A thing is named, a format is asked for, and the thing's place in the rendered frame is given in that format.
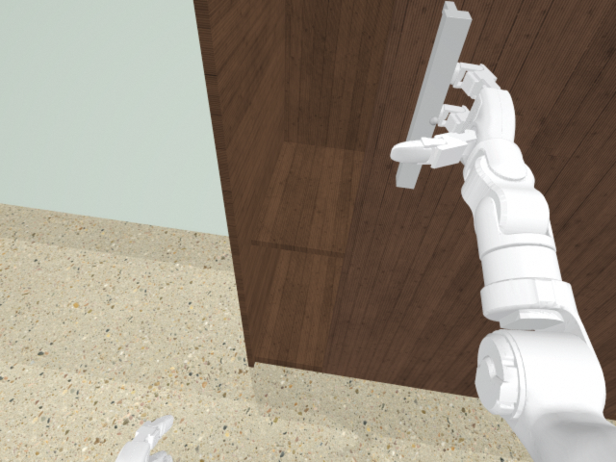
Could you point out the robot right hand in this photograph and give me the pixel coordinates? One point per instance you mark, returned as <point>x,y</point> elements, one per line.
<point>492,116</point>

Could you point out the wardrobe door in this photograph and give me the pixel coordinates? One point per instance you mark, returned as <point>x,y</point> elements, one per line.
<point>408,308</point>

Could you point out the robot left hand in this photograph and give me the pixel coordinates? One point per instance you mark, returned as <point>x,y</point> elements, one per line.
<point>146,438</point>

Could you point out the right robot forearm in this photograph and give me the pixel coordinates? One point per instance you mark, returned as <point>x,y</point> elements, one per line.
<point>523,286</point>

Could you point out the right robot upper arm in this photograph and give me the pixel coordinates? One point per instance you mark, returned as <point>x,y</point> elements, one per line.
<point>549,389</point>

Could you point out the handle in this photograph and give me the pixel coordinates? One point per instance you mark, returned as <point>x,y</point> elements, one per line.
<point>447,47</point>

